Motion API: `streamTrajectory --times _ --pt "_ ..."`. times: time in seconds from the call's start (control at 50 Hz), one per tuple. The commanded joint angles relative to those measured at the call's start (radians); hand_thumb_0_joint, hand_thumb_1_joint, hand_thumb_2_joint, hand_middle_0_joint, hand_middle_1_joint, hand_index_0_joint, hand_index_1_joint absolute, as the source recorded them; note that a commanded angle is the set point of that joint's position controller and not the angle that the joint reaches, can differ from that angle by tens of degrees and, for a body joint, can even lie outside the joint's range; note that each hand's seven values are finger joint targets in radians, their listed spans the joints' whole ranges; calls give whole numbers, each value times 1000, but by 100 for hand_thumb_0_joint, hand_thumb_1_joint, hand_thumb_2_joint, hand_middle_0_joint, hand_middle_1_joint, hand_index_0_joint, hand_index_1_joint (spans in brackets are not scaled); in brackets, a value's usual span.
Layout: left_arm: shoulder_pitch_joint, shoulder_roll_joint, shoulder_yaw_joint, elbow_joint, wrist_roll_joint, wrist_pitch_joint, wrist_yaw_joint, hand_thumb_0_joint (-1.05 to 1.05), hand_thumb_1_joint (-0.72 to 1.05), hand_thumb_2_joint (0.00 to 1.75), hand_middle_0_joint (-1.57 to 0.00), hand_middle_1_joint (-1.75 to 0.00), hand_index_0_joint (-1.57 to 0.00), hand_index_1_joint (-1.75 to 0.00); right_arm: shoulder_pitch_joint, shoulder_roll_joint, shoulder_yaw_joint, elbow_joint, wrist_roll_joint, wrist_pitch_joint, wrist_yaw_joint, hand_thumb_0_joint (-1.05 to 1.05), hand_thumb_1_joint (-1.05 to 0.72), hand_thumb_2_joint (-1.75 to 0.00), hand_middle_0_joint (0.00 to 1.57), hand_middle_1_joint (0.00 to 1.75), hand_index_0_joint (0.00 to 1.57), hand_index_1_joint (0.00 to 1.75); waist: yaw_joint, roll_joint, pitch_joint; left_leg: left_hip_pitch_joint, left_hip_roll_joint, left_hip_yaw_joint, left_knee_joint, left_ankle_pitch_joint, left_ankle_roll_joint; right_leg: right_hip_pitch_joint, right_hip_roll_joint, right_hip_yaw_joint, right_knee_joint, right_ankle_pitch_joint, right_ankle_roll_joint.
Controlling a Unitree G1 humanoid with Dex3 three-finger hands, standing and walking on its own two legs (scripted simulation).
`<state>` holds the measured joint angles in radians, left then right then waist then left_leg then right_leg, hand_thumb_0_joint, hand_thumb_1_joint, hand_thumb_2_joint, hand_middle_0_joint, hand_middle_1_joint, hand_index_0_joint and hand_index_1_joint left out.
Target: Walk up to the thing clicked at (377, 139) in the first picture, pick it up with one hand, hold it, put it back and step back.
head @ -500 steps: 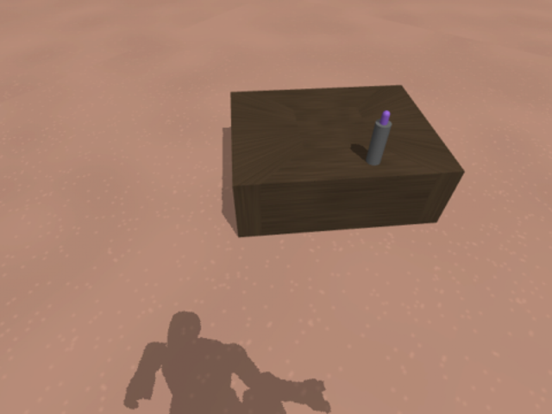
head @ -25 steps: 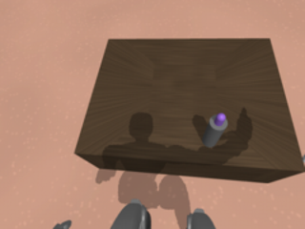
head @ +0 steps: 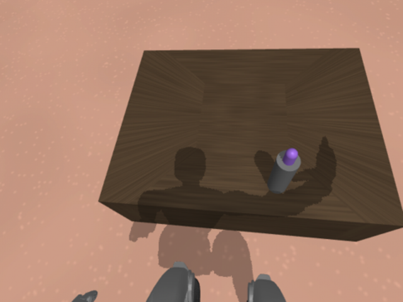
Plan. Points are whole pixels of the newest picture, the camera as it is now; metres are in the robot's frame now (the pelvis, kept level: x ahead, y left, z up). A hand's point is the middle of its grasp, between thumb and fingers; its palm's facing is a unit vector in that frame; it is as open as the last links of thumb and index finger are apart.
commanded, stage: approach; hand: right
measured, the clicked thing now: (283, 170) +0.48 -0.16 -0.24
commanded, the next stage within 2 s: close in in 0.64 s
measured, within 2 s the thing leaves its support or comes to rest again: neither
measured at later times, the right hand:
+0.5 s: hand (364, 173) +0.42 -0.31 -0.11, palm faces +0.03 +1.00 -0.01, open 17.5 cm
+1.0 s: hand (301, 184) +0.46 -0.22 -0.29, palm faces -0.01 +1.00 -0.02, open 17.0 cm
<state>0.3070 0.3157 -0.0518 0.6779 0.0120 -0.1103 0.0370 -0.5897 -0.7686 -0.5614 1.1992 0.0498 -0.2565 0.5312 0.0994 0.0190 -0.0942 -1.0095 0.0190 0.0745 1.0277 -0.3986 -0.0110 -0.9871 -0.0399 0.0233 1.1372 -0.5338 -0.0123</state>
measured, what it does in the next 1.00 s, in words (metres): lowers itself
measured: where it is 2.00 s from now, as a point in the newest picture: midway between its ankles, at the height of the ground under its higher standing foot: outside the picture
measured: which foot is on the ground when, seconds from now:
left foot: down 0.00-1.00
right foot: down 0.00-1.00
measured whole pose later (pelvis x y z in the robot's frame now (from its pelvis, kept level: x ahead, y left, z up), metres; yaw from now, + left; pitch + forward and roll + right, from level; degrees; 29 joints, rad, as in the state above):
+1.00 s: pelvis -0.09 +0.00 -0.30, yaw +2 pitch +34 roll +6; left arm 0.23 0.31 -0.12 0.65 0.09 -0.07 -0.06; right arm -0.98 -0.65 -0.56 1.12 0.03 -0.47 0.38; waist 0.23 -0.02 -0.09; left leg -2.15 0.08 0.08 2.08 -0.52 0.00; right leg -2.14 0.00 0.07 2.23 -0.70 -0.02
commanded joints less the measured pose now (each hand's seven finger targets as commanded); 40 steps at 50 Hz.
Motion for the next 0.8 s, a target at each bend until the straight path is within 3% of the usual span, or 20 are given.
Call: streamTrajectory --times 0.0,0.04,0.06,0.08,0.12,0.22,0.26,0.34,0.38,0.44,0.46,0.52,0.54,0.58,0.6,0.62,0.64,0.66,0.72,0.78 --pt "149 216 78 -58 1 -21 16 0 90 90 -19 -30 -19 -30 -306 -414 -73 -200 30 -68 -5 0 55 -5 6 5 5 5 -19 -198 -472 250 -14 -39 -81 264 50 308 11 36 -133 464 -3" --pt "147 217 78 -50 2 -22 15 0 90 91 -19 -30 -19 -30 -281 -369 -44 -139 28 -61 4 0 55 -5 6 5 5 5 -7 -188 -445 198 -18 -33 -76 239 50 309 6 45 -130 463 0" --pt "144 216 76 -50 3 -22 14 0 88 92 -19 -29 -18 -30 -297 -400 -64 -162 30 -65 2 0 61 -6 4 6 5 6 -14 -219 -428 181 -16 -32 -77 219 52 300 3 52 -139 442 1" --pt "149 219 71 -56 1 -20 13 0 89 90 -20 -30 -20 -30 -320 -450 -96 -173 28 -70 -6 0 55 -6 5 5 5 5 -22 -204 -418 196 -15 -32 -78 195 52 279 3 56 -150 394 -2" --pt "137 209 69 -59 1 -23 11 0 89 90 -20 -30 -19 -30 -292 -361 -47 -85 35 -73 6 0 55 -7 5 6 4 6 4 -152 -362 170 -19 -34 -72 168 48 205 6 47 -134 314 -10" --pt "101 204 54 -61 13 -41 1 0 88 91 -20 -30 -19 -30 -334 -304 -37 -37 76 -164 38 0 55 -8 5 6 5 6 24 -142 -338 -10 -18 -37 63 120 48 41 2 51 2 267 -11" --pt "88 200 44 -81 17 -51 -6 0 88 91 -19 -29 -19 -30 -336 -258 -31 -39 104 -216 61 0 57 -8 4 6 5 6 27 -150 -387 -119 -21 -33 152 96 49 -3 -6 69 74 267 -8" --pt "82 213 30 -104 21 -66 -15 0 90 91 -19 -29 -18 -30 -355 -246 -64 -81 161 -318 108 0 56 -5 6 5 6 5 38 -194 -519 -272 -17 -28 326 96 51 -82 -3 91 231 317 3" --pt "83 226 31 -97 29 -68 -15 0 89 90 -18 -29 -18 -29 -410 -308 -115 -162 173 -363 120 0 55 -4 6 4 6 4 23 -255 -610 -324 -13 -28 410 102 52 -96 1 99 307 375 13" --pt "71 223 21 -77 33 -66 -18 0 88 92 -18 -29 -18 -30 -412 -311 -151 -63 184 -389 125 0 51 -3 8 4 7 3 42 -214 -544 -389 -8 -27 498 82 52 -289 12 92 392 275 12" --pt "67 230 21 -74 37 -67 -19 0 89 91 -19 -29 -18 -30 -445 -329 -162 -76 180 -400 125 0 51 -3 8 4 7 4 48 -232 -563 -415 -6 -29 525 74 52 -315 13 90 418 253 11" --pt "81 249 32 -83 58 -65 -24 0 89 91 -18 -29 -18 -29 -595 -464 -218 -270 148 -427 111 0 50 -3 7 4 6 4 30 -353 -829 -348 4 -48 609 118 50 -302 26 50 522 278 9" --pt "78 244 28 -80 61 -63 -27 0 88 91 -18 -29 -18 -29 -584 -432 -210 -221 142 -414 105 0 51 -3 7 4 6 4 40 -340 -826 -353 4 -45 630 113 48 -340 27 45 544 263 10" --pt "73 226 26 -59 63 -60 -35 0 89 91 -18 -29 -18 -29 -584 -305 -151 -124 140 -387 91 0 48 -3 8 4 6 4 79 -270 -757 -404 4 -38 672 113 45 -459 24 47 601 229 4" --pt "75 231 26 -50 66 -58 -36 0 90 91 -19 -29 -18 -29 -620 -296 -137 -147 133 -383 79 0 46 -4 8 4 6 4 93 -282 -753 -447 3 -33 689 101 45 -471 23 52 621 219 5" --pt "96 239 27 -49 73 -49 -38 0 89 91 -19 -29 -18 -29 -676 -420 -198 -257 108 -386 49 0 45 -4 8 4 6 4 71 -340 -830 -439 7 -39 708 125 48 -438 24 47 637 257 6" --pt "105 256 31 -41 75 -42 -40 0 90 91 -19 -29 -18 -29 -698 -430 -188 -230 82 -369 30 0 46 -3 8 4 6 4 77 -358 -850 -469 5 -32 720 107 48 -396 24 50 642 266 11" --pt "88 252 37 -37 78 -36 -45 0 90 91 -19 -29 -18 -29 -705 -320 -111 -173 69 -344 22 0 43 -4 8 4 6 3 102 -356 -812 -530 5 -24 738 69 47 -410 21 58 652 233 12" --pt "72 230 15 -55 78 -22 -60 0 89 91 -19 -29 -19 -29 -733 -296 -95 -187 35 -327 -26 0 43 -5 8 4 6 4 116 -325 -742 -629 7 2 788 7 45 -520 23 75 680 135 8" --pt "85 247 21 -56 82 -5 -71 0 88 90 -20 -30 -20 -30 -726 -281 -84 -210 23 -319 -51 0 41 -3 9 3 7 3 126 -304 -776 -606 14 9 830 -23 41 -614 33 66 719 53 3"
